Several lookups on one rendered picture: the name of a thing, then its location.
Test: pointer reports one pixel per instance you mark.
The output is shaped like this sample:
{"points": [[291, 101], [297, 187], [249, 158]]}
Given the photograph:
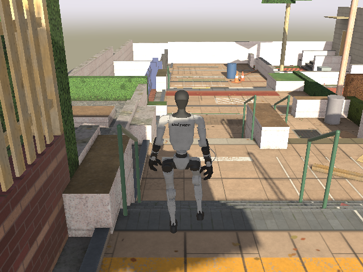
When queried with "robot foot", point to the robot foot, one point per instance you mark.
{"points": [[173, 228], [200, 216]]}

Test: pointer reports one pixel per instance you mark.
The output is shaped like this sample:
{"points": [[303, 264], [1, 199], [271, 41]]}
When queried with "robot left hand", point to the robot left hand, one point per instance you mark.
{"points": [[151, 163]]}

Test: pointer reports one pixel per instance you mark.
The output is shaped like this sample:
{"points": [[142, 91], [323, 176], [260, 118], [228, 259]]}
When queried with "right robot forearm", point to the right robot forearm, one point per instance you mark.
{"points": [[206, 154]]}

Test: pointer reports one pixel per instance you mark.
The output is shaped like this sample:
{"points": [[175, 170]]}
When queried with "right robot foot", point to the right robot foot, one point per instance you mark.
{"points": [[200, 216]]}

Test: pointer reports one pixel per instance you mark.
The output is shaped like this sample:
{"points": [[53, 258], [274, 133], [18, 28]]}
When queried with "robot right hand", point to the robot right hand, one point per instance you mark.
{"points": [[209, 171]]}

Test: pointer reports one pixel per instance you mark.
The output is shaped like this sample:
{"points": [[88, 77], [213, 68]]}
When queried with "robot right upper arm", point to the robot right upper arm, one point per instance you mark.
{"points": [[201, 130]]}

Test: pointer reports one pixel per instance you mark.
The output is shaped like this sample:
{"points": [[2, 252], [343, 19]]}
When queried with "left robot forearm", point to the left robot forearm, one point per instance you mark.
{"points": [[155, 151]]}

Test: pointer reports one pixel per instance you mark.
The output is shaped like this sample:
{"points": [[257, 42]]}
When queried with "left robot foot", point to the left robot foot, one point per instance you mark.
{"points": [[173, 228]]}

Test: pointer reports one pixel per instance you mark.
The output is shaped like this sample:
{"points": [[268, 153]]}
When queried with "robot left upper arm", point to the robot left upper arm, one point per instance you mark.
{"points": [[161, 128]]}

